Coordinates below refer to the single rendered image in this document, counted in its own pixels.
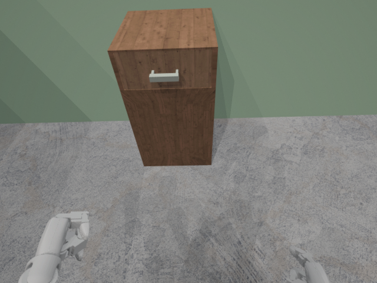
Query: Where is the right robot hand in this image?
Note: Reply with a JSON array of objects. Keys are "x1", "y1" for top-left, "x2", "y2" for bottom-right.
[{"x1": 286, "y1": 246, "x2": 330, "y2": 283}]

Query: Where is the drawer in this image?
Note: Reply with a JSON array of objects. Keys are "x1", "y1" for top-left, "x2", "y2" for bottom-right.
[{"x1": 114, "y1": 50, "x2": 212, "y2": 89}]

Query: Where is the left robot hand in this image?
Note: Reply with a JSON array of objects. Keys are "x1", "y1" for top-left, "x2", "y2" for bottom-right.
[{"x1": 35, "y1": 211, "x2": 90, "y2": 261}]

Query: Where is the handle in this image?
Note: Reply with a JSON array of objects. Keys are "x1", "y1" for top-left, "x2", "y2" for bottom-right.
[{"x1": 149, "y1": 70, "x2": 179, "y2": 82}]

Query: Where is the cabinet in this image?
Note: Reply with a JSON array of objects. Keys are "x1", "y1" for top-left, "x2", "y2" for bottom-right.
[{"x1": 108, "y1": 8, "x2": 218, "y2": 166}]

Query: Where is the robot left forearm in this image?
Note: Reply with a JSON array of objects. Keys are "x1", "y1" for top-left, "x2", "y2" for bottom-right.
[{"x1": 18, "y1": 254, "x2": 61, "y2": 283}]

